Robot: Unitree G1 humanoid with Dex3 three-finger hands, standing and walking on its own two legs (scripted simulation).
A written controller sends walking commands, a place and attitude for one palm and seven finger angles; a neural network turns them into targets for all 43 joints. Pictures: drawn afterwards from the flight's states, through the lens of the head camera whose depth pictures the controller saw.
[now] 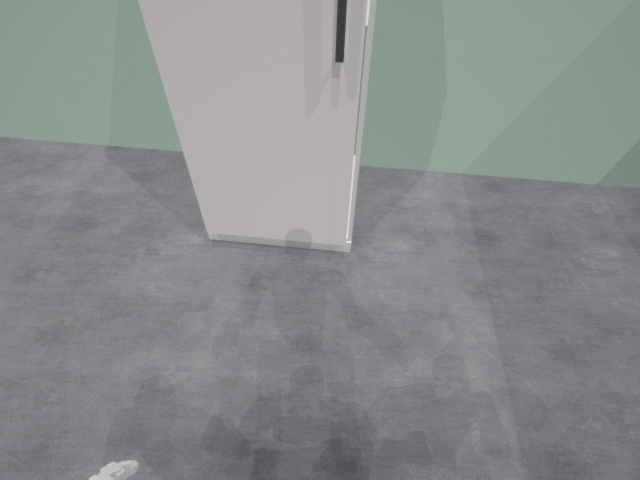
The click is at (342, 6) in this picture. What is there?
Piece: fridge door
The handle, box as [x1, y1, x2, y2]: [335, 0, 346, 62]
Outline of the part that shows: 346,0 338,0 337,5 335,61 342,62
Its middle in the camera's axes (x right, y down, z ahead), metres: +0.05 -0.56 +0.86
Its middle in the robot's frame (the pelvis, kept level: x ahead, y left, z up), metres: +1.05 +0.01 +0.23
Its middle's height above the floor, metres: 1.00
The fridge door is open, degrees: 0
